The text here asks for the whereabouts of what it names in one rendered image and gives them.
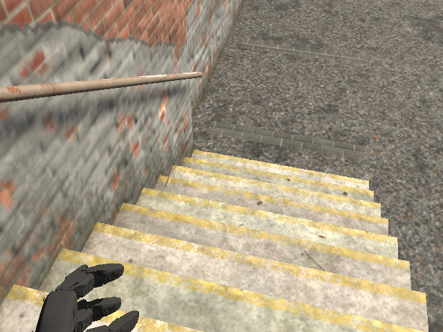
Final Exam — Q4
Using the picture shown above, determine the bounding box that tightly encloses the left robot hand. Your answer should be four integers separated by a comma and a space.
32, 264, 139, 332

